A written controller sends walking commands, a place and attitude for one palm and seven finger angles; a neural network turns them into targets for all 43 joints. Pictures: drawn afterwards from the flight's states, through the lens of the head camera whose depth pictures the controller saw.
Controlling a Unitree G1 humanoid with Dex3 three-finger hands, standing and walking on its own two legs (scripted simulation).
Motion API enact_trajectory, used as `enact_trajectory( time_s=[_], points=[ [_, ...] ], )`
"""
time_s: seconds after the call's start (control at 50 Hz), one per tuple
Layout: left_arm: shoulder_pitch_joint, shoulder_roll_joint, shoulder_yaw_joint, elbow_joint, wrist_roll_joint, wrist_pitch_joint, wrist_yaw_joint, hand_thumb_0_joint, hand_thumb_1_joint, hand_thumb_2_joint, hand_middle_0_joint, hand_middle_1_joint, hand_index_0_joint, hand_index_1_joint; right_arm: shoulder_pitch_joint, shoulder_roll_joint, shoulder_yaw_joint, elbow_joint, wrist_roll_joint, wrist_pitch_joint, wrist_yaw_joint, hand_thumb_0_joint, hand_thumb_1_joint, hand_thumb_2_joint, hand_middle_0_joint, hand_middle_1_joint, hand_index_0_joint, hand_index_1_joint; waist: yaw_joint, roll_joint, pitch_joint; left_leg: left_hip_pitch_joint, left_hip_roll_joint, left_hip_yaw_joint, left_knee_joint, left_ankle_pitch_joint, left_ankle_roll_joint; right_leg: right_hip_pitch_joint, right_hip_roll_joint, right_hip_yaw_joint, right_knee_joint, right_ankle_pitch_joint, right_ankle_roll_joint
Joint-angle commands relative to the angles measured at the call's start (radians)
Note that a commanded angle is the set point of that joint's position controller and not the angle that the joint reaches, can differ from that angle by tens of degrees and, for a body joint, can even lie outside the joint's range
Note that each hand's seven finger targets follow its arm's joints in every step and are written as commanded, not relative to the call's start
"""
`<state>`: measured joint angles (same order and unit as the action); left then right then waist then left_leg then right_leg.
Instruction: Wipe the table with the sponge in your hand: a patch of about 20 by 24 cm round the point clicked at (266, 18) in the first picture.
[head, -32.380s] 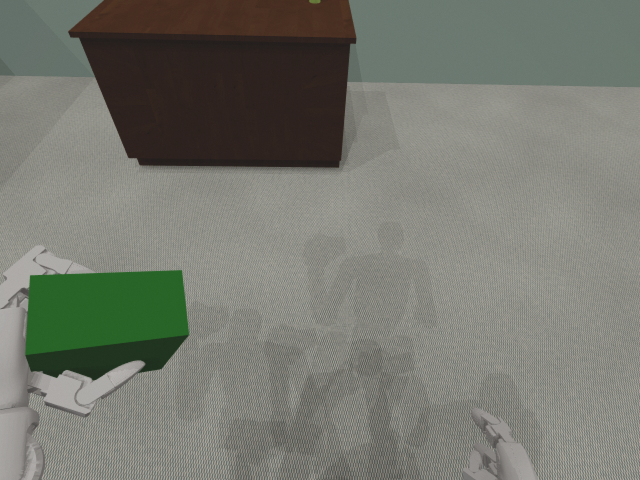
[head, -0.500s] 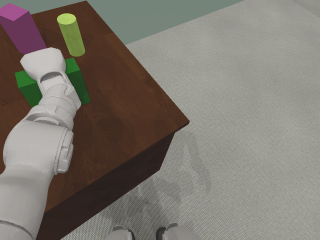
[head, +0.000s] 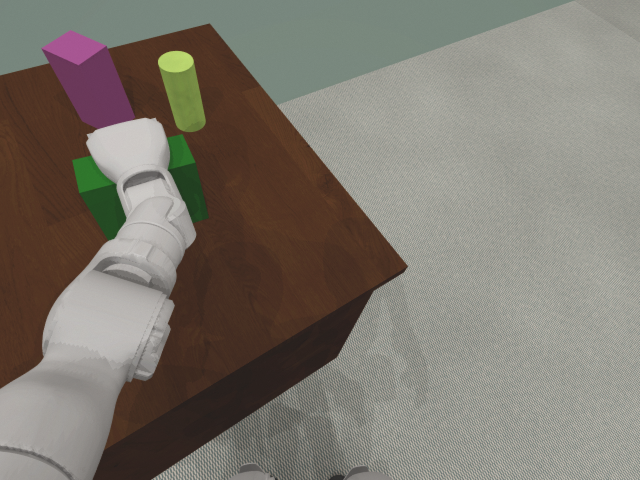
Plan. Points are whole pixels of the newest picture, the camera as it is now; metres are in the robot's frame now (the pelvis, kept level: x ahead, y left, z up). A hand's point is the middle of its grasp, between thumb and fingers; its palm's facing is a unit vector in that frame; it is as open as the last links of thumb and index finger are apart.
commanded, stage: wipe back along the third lane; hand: left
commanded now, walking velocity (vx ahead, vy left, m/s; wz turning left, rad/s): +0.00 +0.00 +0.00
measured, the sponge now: (150, 200) +0.50 +0.21 -0.01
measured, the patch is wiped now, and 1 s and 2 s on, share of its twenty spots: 0.90 0.90 0.95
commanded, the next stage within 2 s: slide back across to the middle lane in 1.38 s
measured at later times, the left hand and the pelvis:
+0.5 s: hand (153, 222) +0.43 +0.19 +0.03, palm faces -0.06 -0.03 -1.00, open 10.4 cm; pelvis +0.02 -0.02 +0.02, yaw +3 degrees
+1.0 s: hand (169, 252) +0.39 +0.16 +0.03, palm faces -0.06 -0.01 -1.00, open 10.4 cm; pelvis +0.00 -0.04 +0.03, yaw +3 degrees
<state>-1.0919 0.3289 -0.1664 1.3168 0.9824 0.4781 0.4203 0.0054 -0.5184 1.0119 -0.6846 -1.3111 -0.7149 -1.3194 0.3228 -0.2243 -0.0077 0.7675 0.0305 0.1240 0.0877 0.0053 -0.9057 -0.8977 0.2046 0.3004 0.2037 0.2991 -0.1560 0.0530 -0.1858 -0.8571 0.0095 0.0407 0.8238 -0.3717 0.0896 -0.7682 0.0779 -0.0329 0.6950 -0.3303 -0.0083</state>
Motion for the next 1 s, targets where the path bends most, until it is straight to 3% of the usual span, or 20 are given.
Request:
enact_trajectory(
  time_s=[0.0, 0.08, 0.1, 0.16, 0.18, 0.2, 0.24, 0.3, 0.48, 0.54, 0.56, 0.58, 0.6, 0.62, 0.66, 0.7, 0.84, 0.9, 0.98],
  points=[
    [-0.129, -0.004, -0.021, -0.071, -0.033, 0.009, -0.048, 0.000, 0.100, 1.300, -1.200, -1.600, -1.200, -1.600, 0.041, -0.186, -0.069, -0.075, 0.006, -0.011, -0.007, 0.000, -0.900, -0.900, 0.200, 0.300, 0.200, 0.300, 0.037, 0.018, -0.385, 0.493, 0.061, -0.141, -0.111, 0.529, -0.067, 0.129, 0.006, -0.030, -0.053, 0.318, -0.034],
    [-0.005, -0.048, -0.044, -0.117, -0.043, 0.014, -0.052, 0.000, 0.100, 1.300, -1.200, -1.600, -1.200, -1.600, 0.008, -0.178, -0.071, -0.082, 0.008, 0.013, -0.004, 0.000, -0.900, -0.900, 0.200, 0.300, 0.200, 0.300, 0.057, -0.048, -0.347, 0.502, 0.052, -0.116, -0.122, 0.594, -0.064, 0.214, 0.001, -0.023, -0.079, 0.413, -0.031],
    [-0.020, -0.084, -0.067, -0.153, -0.049, 0.010, -0.054, 0.000, 0.100, 1.300, -1.200, -1.600, -1.200, -1.600, -0.009, -0.172, -0.073, -0.084, 0.012, 0.015, -0.005, 0.000, -0.900, -0.900, 0.200, 0.300, 0.200, 0.300, 0.056, -0.009, -0.337, 0.533, 0.059, -0.129, -0.128, 0.644, -0.072, 0.196, -0.003, -0.024, -0.078, 0.412, -0.032],
    [0.025, -0.149, -0.120, -0.180, -0.039, 0.026, -0.058, 0.000, 0.100, 1.300, -1.200, -1.600, -1.200, -1.600, -0.039, -0.164, -0.075, -0.083, 0.010, 0.035, -0.001, 0.000, -0.900, -0.900, 0.200, 0.300, 0.200, 0.300, 0.058, -0.019, -0.295, 0.576, 0.061, -0.128, -0.138, 0.674, -0.075, 0.192, -0.002, -0.030, -0.099, 0.407, -0.035],
    [0.028, -0.146, -0.119, -0.191, -0.035, 0.030, -0.058, 0.000, 0.100, 1.300, -1.200, -1.600, -1.200, -1.600, -0.049, -0.163, -0.074, -0.083, 0.011, 0.042, -0.001, 0.000, -0.900, -0.900, 0.200, 0.300, 0.200, 0.300, 0.061, -0.027, -0.288, 0.577, 0.059, -0.128, -0.143, 0.673, -0.075, 0.202, -0.004, -0.029, -0.102, 0.411, -0.038],
    [0.001, -0.170, -0.129, -0.230, -0.042, 0.025, -0.061, 0.000, 0.100, 1.300, -1.200, -1.600, -1.200, -1.600, -0.070, -0.158, -0.075, -0.086, 0.012, 0.044, -0.004, 0.000, -0.900, -0.900, 0.200, 0.300, 0.200, 0.300, 0.061, 0.004, -0.294, 0.601, 0.061, -0.130, -0.145, 0.710, -0.078, 0.200, -0.007, -0.028, -0.100, 0.424, -0.041],
    [0.063, -0.152, -0.121, -0.237, -0.026, 0.031, -0.060, 0.000, 0.100, 1.300, -1.200, -1.600, -1.200, -1.600, -0.079, -0.159, -0.076, -0.084, 0.006, 0.060, -0.006, 0.000, -0.900, -0.900, 0.200, 0.300, 0.200, 0.300, 0.074, -0.016, -0.310, 0.612, 0.053, -0.117, -0.141, 0.734, -0.077, 0.237, -0.009, -0.024, -0.102, 0.451, -0.045],
    [0.089, -0.196, -0.140, -0.293, -0.043, 0.021, -0.060, 0.000, 0.100, 1.300, -1.200, -1.600, -1.200, -1.600, -0.126, -0.148, -0.074, -0.099, 0.010, 0.074, -0.012, 0.000, -0.900, -0.900, 0.200, 0.300, 0.200, 0.300, 0.081, -0.038, -0.305, 0.604, 0.044, -0.105, -0.151, 0.723, -0.072, 0.286, -0.017, -0.018, -0.112, 0.501, -0.048],
    [0.110, -0.127, -0.118, -0.321, -0.015, 0.040, -0.051, 0.000, 0.100, 1.300, -1.200, -1.600, -1.200, -1.600, -0.190, -0.147, -0.051, -0.106, 0.013, 0.107, -0.044, 0.000, -0.900, -0.900, 0.200, 0.300, 0.200, 0.300, 0.087, -0.091, -0.255, 0.519, -0.003, -0.058, -0.200, 0.523, -0.055, 0.428, -0.036, 0.007, -0.146, 0.576, -0.051],
    [0.131, -0.169, -0.148, -0.338, -0.015, 0.029, -0.054, 0.000, 0.100, 1.300, -1.200, -1.600, -1.200, -1.600, -0.201, -0.140, -0.052, -0.117, 0.015, 0.107, -0.048, 0.000, -0.900, -0.900, 0.200, 0.300, 0.200, 0.300, 0.090, -0.074, -0.253, 0.528, -0.008, -0.054, -0.204, 0.503, -0.051, 0.430, -0.037, 0.010, -0.152, 0.562, -0.052],
    [0.154, -0.137, -0.119, -0.330, -0.008, 0.027, -0.052, 0.000, 0.100, 1.300, -1.200, -1.600, -1.200, -1.600, -0.197, -0.143, -0.053, -0.114, 0.014, 0.107, -0.049, 0.000, -0.900, -0.900, 0.200, 0.300, 0.200, 0.300, 0.098, -0.093, -0.264, 0.523, -0.008, -0.056, -0.206, 0.495, -0.052, 0.442, -0.037, 0.010, -0.153, 0.559, -0.054],
    [0.158, -0.171, -0.155, -0.339, -0.004, 0.024, -0.055, 0.000, 0.100, 1.300, -1.200, -1.600, -1.200, -1.600, -0.208, -0.140, -0.051, -0.123, 0.015, 0.109, -0.049, 0.000, -0.900, -0.900, 0.200, 0.300, 0.200, 0.300, 0.094, -0.075, -0.251, 0.519, -0.011, -0.051, -0.206, 0.478, -0.052, 0.434, -0.039, 0.013, -0.156, 0.550, -0.054],
    [0.155, -0.187, -0.148, -0.364, -0.017, 0.014, -0.056, 0.000, 0.100, 1.300, -1.200, -1.600, -1.200, -1.600, -0.214, -0.132, -0.056, -0.128, 0.018, 0.104, -0.049, 0.000, -0.900, -0.900, 0.200, 0.300, 0.200, 0.300, 0.098, -0.076, -0.261, 0.524, -0.010, -0.053, -0.208, 0.488, -0.049, 0.442, -0.039, 0.011, -0.156, 0.556, -0.056],
    [0.178, -0.148, -0.128, -0.351, -0.013, 0.013, -0.051, 0.000, 0.100, 1.300, -1.200, -1.600, -1.200, -1.600, -0.209, -0.142, -0.054, -0.123, 0.016, 0.105, -0.050, 0.000, -0.900, -0.900, 0.200, 0.300, 0.200, 0.300, 0.102, -0.092, -0.249, 0.516, -0.012, -0.055, -0.214, 0.457, -0.049, 0.445, -0.037, 0.014, -0.162, 0.532, -0.055],
    [0.162, -0.141, -0.130, -0.351, -0.013, 0.012, -0.047, 0.000, 0.100, 1.300, -1.200, -1.600, -1.200, -1.600, -0.217, -0.140, -0.050, -0.125, 0.019, 0.104, -0.056, 0.000, -0.900, -0.900, 0.200, 0.300, 0.200, 0.300, 0.098, -0.102, -0.221, 0.491, -0.018, -0.048, -0.225, 0.395, -0.047, 0.448, -0.040, 0.020, -0.176, 0.498, -0.052],
    [0.143, -0.169, -0.145, -0.362, -0.020, 0.004, -0.046, 0.000, 0.100, 1.300, -1.200, -1.600, -1.200, -1.600, -0.226, -0.133, -0.049, -0.130, 0.026, 0.097, -0.057, 0.000, -0.900, -0.900, 0.200, 0.300, 0.200, 0.300, 0.100, -0.085, -0.215, 0.486, -0.018, -0.051, -0.238, 0.370, -0.047, 0.442, -0.041, 0.019, -0.180, 0.457, -0.055],
    [0.184, -0.162, -0.131, -0.322, -0.035, -0.013, -0.021, 0.000, 0.100, 1.300, -1.200, -1.600, -1.200, -1.600, -0.223, -0.136, -0.053, -0.114, 0.029, 0.075, -0.060, 0.000, -0.900, -0.900, 0.200, 0.300, 0.200, 0.300, 0.111, -0.094, -0.195, 0.476, -0.019, -0.047, -0.257, 0.289, -0.047, 0.433, -0.039, 0.028, -0.202, 0.354, -0.053],
    [0.219, -0.206, -0.147, -0.342, -0.054, -0.021, -0.016, 0.000, 0.100, 1.300, -1.200, -1.600, -1.200, -1.600, -0.235, -0.130, -0.058, -0.123, 0.035, 0.065, -0.053, 0.000, -0.900, -0.900, 0.200, 0.300, 0.200, 0.300, 0.121, -0.114, -0.215, 0.479, -0.016, -0.049, -0.259, 0.308, -0.047, 0.450, -0.039, 0.024, -0.199, 0.376, -0.054],
    [0.256, -0.227, -0.165, -0.328, -0.057, -0.012, -0.003, 0.000, 0.100, 1.300, -1.200, -1.600, -1.200, -1.600, -0.242, -0.133, -0.060, -0.115, 0.036, 0.058, -0.045, 0.000, -0.900, -0.900, 0.200, 0.300, 0.200, 0.300, 0.123, -0.125, -0.181, 0.479, -0.017, -0.043, -0.266, 0.280, -0.047, 0.435, -0.037, 0.026, -0.211, 0.345, -0.053]
  ],
)
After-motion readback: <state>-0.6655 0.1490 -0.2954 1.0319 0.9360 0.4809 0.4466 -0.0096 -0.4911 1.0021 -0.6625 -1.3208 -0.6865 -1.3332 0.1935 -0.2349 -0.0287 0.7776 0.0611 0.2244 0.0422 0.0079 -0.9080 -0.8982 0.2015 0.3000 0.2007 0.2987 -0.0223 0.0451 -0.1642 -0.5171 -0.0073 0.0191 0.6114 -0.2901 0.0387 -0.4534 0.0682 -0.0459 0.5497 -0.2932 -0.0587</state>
